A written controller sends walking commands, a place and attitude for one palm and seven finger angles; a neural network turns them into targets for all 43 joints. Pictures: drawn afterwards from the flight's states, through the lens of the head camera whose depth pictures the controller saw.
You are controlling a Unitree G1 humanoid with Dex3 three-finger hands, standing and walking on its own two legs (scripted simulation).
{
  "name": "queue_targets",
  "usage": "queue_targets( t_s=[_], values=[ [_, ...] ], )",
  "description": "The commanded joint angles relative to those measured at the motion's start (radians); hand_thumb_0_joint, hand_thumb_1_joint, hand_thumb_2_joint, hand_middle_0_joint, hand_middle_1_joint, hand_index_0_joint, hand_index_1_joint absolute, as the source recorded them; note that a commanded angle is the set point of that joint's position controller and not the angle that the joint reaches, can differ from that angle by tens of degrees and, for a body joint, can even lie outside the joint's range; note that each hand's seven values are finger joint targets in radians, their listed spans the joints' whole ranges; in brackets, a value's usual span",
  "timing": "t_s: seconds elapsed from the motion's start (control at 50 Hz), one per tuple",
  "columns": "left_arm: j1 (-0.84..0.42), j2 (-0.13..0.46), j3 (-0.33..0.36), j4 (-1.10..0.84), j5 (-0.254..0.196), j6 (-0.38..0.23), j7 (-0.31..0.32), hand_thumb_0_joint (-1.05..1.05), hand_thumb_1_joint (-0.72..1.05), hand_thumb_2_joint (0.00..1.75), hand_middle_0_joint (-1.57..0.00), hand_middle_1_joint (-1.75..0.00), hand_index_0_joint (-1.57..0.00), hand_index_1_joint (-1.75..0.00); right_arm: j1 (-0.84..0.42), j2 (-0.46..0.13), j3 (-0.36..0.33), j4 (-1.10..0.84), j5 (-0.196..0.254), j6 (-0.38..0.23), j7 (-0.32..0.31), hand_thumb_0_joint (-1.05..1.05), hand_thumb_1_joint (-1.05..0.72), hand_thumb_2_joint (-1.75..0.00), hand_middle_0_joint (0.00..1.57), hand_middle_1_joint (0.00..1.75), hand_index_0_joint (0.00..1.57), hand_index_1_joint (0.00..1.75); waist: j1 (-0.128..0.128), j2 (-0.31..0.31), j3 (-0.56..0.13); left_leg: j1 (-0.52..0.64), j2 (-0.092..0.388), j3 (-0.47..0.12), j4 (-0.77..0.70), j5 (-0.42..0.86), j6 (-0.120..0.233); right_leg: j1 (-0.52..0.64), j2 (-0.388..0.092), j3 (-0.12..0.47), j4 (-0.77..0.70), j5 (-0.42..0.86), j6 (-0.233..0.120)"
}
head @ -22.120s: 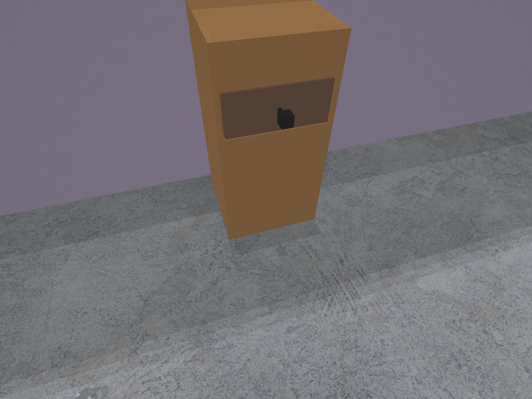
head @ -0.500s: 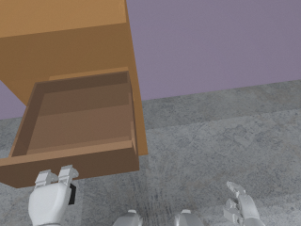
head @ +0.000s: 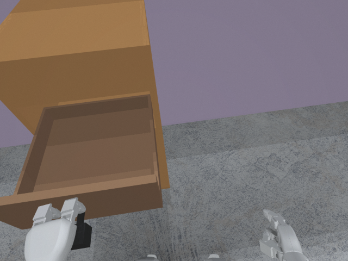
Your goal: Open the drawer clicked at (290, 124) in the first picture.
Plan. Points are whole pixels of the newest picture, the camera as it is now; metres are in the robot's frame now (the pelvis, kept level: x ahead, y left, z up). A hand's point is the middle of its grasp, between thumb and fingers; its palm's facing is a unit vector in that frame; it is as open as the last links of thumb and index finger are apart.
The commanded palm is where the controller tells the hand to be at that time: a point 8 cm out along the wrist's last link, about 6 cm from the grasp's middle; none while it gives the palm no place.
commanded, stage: lift the hand off the handle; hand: left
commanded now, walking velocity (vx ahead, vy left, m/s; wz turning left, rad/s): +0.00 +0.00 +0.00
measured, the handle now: (79, 226) +0.20 +0.25 -0.05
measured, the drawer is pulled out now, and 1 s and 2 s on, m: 0.30 0.30 0.30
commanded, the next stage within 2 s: draw the hand back to the body in 1.86 s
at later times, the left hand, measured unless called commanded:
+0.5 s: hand (61, 239) +0.16 +0.26 +0.00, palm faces -0.04 -0.13 -0.99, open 13.5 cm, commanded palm +0.15 +0.25 +0.07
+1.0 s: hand (53, 232) +0.17 +0.25 +0.04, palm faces +0.03 -0.13 -0.99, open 13.6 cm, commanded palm +0.15 +0.25 +0.10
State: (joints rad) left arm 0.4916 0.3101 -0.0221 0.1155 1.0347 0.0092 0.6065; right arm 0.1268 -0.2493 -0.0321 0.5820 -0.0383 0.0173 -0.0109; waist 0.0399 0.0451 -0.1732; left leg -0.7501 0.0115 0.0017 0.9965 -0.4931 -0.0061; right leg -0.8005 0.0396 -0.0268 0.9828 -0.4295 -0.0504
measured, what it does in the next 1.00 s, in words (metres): stands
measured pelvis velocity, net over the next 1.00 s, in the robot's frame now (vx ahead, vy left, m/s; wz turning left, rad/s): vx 0.02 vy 0.01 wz -0.01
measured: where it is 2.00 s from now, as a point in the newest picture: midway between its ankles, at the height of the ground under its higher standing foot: outside the picture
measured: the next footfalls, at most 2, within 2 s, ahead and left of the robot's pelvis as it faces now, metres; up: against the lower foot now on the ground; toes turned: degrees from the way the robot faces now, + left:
none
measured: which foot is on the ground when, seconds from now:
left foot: down 0.00-1.00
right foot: down 0.00-1.00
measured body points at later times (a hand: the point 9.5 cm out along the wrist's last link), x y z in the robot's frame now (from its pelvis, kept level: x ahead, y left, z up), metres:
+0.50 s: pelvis +0.02 +0.02 +0.01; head +0.05 +0.00 +0.46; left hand +0.16 +0.26 +0.05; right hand +0.23 -0.20 -0.08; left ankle +0.00 +0.12 -0.68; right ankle +0.03 -0.09 -0.68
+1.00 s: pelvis +0.02 +0.01 +0.03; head +0.03 -0.01 +0.48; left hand +0.16 +0.26 +0.10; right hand +0.24 -0.20 -0.06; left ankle +0.00 +0.12 -0.68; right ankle +0.03 -0.09 -0.68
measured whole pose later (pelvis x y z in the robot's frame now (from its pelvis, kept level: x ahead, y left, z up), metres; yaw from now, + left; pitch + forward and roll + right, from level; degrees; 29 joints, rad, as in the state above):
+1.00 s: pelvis +0.02 +0.01 +0.03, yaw -1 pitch +8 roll +0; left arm 0.61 0.33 -0.07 -0.16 0.99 0.06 0.46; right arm 0.14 -0.23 -0.01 0.54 -0.02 0.03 0.03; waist 0.09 0.07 -0.13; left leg -0.51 0.00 0.02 0.82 -0.45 0.01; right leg -0.56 0.03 0.00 0.81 -0.39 -0.03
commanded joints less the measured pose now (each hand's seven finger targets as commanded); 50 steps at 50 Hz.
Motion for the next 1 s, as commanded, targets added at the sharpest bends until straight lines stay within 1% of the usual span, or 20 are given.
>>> queue_targets(
  t_s=[0.0, 0.02, 0.08, 0.14, 0.22, 0.24, 0.28, 0.38, 0.4, 0.46, 0.48, 0.5, 0.62, 0.64, 0.72, 0.8, 0.82, 0.84, 0.86, 0.98],
  values=[
    [-0.002, 0.129, 0.079, -0.189, -0.005, 0.011, 0.024, 0.00, -0.50, 0.30, -0.30, -1.20, -0.30, -1.20, -0.110, -0.098, -0.036, -0.168, 0.004, -0.051, 0.000, 0.00, -0.90, -0.90, 0.20, 0.30, 0.20, 0.30, 0.000, -0.039, -0.133, 0.116, -0.018, 0.009, -0.150, 0.159, 0.043, 0.170, -0.034, 0.041, -0.207, 0.189, 0.004],
    [-0.001, 0.137, 0.081, -0.205, -0.004, 0.010, 0.018, 0.00, -0.50, 0.30, -0.30, -1.20, -0.30, -1.20, -0.107, -0.100, -0.034, -0.169, 0.001, -0.051, 0.004, 0.00, -0.90, -0.90, 0.20, 0.30, 0.20, 0.30, 0.003, -0.043, -0.174, 0.130, -0.018, 0.013, -0.150, 0.172, 0.045, 0.185, -0.037, 0.042, -0.208, 0.204, 0.006],
    [0.014, 0.155, 0.092, -0.215, -0.004, 0.011, 0.004, 0.00, -0.50, 0.30, -0.30, -1.20, -0.30, -1.20, -0.103, -0.099, -0.031, -0.172, 0.002, -0.045, 0.006, 0.00, -0.90, -0.90, 0.20, 0.30, 0.20, 0.30, 0.005, -0.041, -0.163, 0.151, -0.019, 0.012, -0.163, 0.187, 0.045, 0.196, -0.035, 0.042, -0.216, 0.215, 0.006],
    [0.017, 0.126, 0.055, -0.238, 0.003, 0.006, -0.010, 0.00, -0.50, 0.30, -0.30, -1.20, -0.30, -1.20, -0.109, -0.095, -0.031, -0.180, 0.002, -0.045, 0.011, 0.00, -0.90, -0.90, 0.20, 0.30, 0.20, 0.30, 0.006, -0.019, -0.118, 0.172, -0.014, 0.007, -0.179, 0.186, 0.044, 0.178, -0.034, 0.029, -0.227, 0.193, 0.001],
    [-0.004, 0.135, 0.060, -0.265, 0.005, 0.003, -0.017, 0.00, -0.50, 0.30, -0.30, -1.20, -0.30, -1.20, -0.101, -0.094, -0.028, -0.185, 0.001, -0.046, 0.015, 0.00, -0.90, -0.90, 0.20, 0.30, 0.20, 0.30, 0.004, -0.032, -0.129, 0.196, -0.012, 0.002, -0.190, 0.193, 0.044, 0.177, -0.031, 0.019, -0.233, 0.176, 0.002],
    [-0.010, 0.136, 0.059, -0.279, 0.008, 0.000, -0.018, 0.00, -0.50, 0.30, -0.30, -1.20, -0.30, -1.20, -0.103, -0.093, -0.031, -0.187, 0.002, -0.045, 0.014, 0.00, -0.90, -0.90, 0.20, 0.30, 0.20, 0.30, 0.006, -0.014, -0.108, 0.205, -0.011, -0.001, -0.194, 0.196, 0.043, 0.169, -0.029, 0.019, -0.235, 0.174, -0.001],
    [-0.024, 0.140, 0.055, -0.316, 0.016, 0.003, -0.016, 0.00, -0.50, 0.30, -0.30, -1.20, -0.30, -1.20, -0.100, -0.091, -0.026, -0.193, -0.001, -0.046, 0.019, 0.00, -0.90, -0.90, 0.20, 0.30, 0.20, 0.30, 0.011, 0.017, -0.141, 0.238, -0.009, -0.003, -0.203, 0.218, 0.042, 0.165, -0.027, 0.011, -0.228, 0.162, -0.005],
    [-0.005, 0.130, 0.037, -0.387, 0.008, 0.003, -0.022, 0.00, -0.50, 0.30, -0.30, -1.20, -0.30, -1.20, -0.091, -0.089, -0.026, -0.203, -0.004, -0.050, 0.027, 0.00, -0.90, -0.90, 0.20, 0.30, 0.20, 0.30, 0.011, 0.005, -0.165, 0.277, -0.004, -0.010, -0.204, 0.285, 0.040, 0.184, -0.026, 0.010, -0.222, 0.222, -0.008],
    [0.003, 0.112, 0.018, -0.385, 0.006, 0.005, -0.025, 0.00, -0.50, 0.30, -0.30, -1.20, -0.30, -1.20, -0.097, -0.087, -0.028, -0.201, -0.001, -0.050, 0.026, 0.00, -0.90, -0.90, 0.20, 0.30, 0.20, 0.30, 0.012, 0.022, -0.136, 0.275, -0.003, -0.011, -0.208, 0.282, 0.040, 0.182, -0.026, 0.008, -0.228, 0.219, -0.009],
    [0.030, 0.151, 0.060, -0.398, 0.004, 0.009, -0.027, 0.00, -0.50, 0.30, -0.30, -1.20, -0.30, -1.20, -0.095, -0.090, -0.026, -0.204, -0.003, -0.049, 0.028, 0.00, -0.90, -0.90, 0.20, 0.30, 0.20, 0.30, 0.021, -0.018, -0.145, 0.275, 0.001, -0.014, -0.213, 0.304, 0.038, 0.210, -0.026, 0.018, -0.231, 0.253, -0.011],
    [0.044, 0.147, 0.054, -0.410, 0.014, 0.011, -0.027, 0.00, -0.50, 0.30, -0.30, -1.20, -0.30, -1.20, -0.087, -0.087, -0.023, -0.206, -0.005, -0.047, 0.033, 0.00, -0.90, -0.90, 0.20, 0.30, 0.20, 0.30, 0.024, -0.009, -0.163, 0.284, -0.002, -0.013, -0.211, 0.315, 0.036, 0.208, -0.025, 0.019, -0.225, 0.253, -0.009],
    [0.046, 0.110, 0.014, -0.425, 0.010, 0.014, -0.032, 0.00, -0.50, 0.30, -0.30, -1.20, -0.30, -1.20, -0.095, -0.084, -0.026, -0.209, -0.002, -0.047, 0.034, 0.00, -0.90, -0.90, 0.20, 0.30, 0.20, 0.30, 0.020, 0.007, -0.136, 0.289, 0.001, -0.014, -0.216, 0.319, 0.036, 0.205, -0.025, 0.013, -0.228, 0.256, -0.012],
    [0.064, 0.140, 0.042, -0.437, 0.000, 0.029, -0.046, 0.00, -0.50, 0.30, -0.30, -1.20, -0.30, -1.20, -0.093, -0.084, -0.021, -0.209, 0.004, -0.045, 0.042, 0.00, -0.90, -0.90, 0.20, 0.30, 0.20, 0.30, 0.025, -0.031, -0.128, 0.295, 0.003, -0.015, -0.230, 0.324, 0.036, 0.233, -0.028, 0.022, -0.246, 0.277, -0.008],
    [0.068, 0.130, 0.035, -0.451, -0.001, 0.029, -0.049, 0.00, -0.50, 0.30, -0.30, -1.20, -0.30, -1.20, -0.101, -0.083, -0.024, -0.213, 0.007, -0.044, 0.040, 0.00, -0.90, -0.90, 0.20, 0.30, 0.20, 0.30, 0.027, -0.007, -0.104, 0.297, 0.005, -0.019, -0.240, 0.315, 0.033, 0.231, -0.026, 0.024, -0.249, 0.261, -0.011],
    [0.095, 0.155, 0.056, -0.476, -0.007, 0.032, -0.059, 0.00, -0.50, 0.30, -0.30, -1.20, -0.30, -1.20, -0.095, -0.081, -0.020, -0.216, 0.007, -0.045, 0.044, 0.00, -0.90, -0.90, 0.20, 0.30, 0.20, 0.30, 0.037, -0.023, -0.141, 0.318, 0.003, -0.015, -0.243, 0.341, 0.035, 0.264, -0.030, 0.036, -0.259, 0.294, -0.010],
    [0.110, 0.131, 0.035, -0.483, -0.015, 0.039, -0.074, 0.00, -0.50, 0.30, -0.30, -1.20, -0.30, -1.20, -0.109, -0.076, -0.020, -0.218, 0.013, -0.041, 0.044, 0.00, -0.90, -0.90, 0.20, 0.30, 0.20, 0.30, 0.037, 0.001, -0.077, 0.320, 0.005, -0.013, -0.265, 0.319, 0.034, 0.271, -0.029, 0.037, -0.282, 0.274, -0.011],
    [0.089, 0.158, 0.059, -0.491, -0.013, 0.038, -0.076, 0.00, -0.50, 0.30, -0.30, -1.20, -0.30, -1.20, -0.107, -0.080, -0.017, -0.216, 0.012, -0.042, 0.047, 0.00, -0.90, -0.90, 0.20, 0.30, 0.20, 0.30, 0.038, -0.001, -0.106, 0.330, 0.005, -0.015, -0.265, 0.330, 0.034, 0.273, -0.031, 0.042, -0.282, 0.278, -0.011],
    [0.106, 0.141, 0.045, -0.489, -0.016, 0.040, -0.081, 0.00, -0.50, 0.30, -0.30, -1.20, -0.30, -1.20, -0.112, -0.077, -0.020, -0.216, 0.015, -0.041, 0.045, 0.00, -0.90, -0.90, 0.20, 0.30, 0.20, 0.30, 0.038, 0.012, -0.072, 0.327, 0.004, -0.013, -0.270, 0.319, 0.034, 0.277, -0.030, 0.042, -0.291, 0.274, -0.012],
    [0.108, 0.148, 0.053, -0.484, -0.029, 0.045, -0.086, 0.00, -0.50, 0.30, -0.30, -1.20, -0.30, -1.20, -0.114, -0.079, -0.017, -0.218, 0.016, -0.040, 0.043, 0.00, -0.90, -0.90, 0.20, 0.30, 0.20, 0.30, 0.036, -0.017, -0.066, 0.323, 0.006, -0.019, -0.279, 0.312, 0.034, 0.289, -0.031, 0.045, -0.299, 0.274, -0.011],
    [0.079, 0.189, 0.093, -0.483, -0.031, 0.049, -0.114, 0.00, -0.50, 0.30, -0.30, -1.20, -0.30, -1.20, -0.123, -0.080, -0.013, -0.212, 0.018, -0.039, 0.037, 0.00, -0.90, -0.90, 0.20, 0.30, 0.20, 0.30, 0.045, -0.043, -0.057, 0.336, -0.003, -0.012, -0.306, 0.274, 0.039, 0.324, -0.036, 0.069, -0.343, 0.250, -0.003]
  ],
)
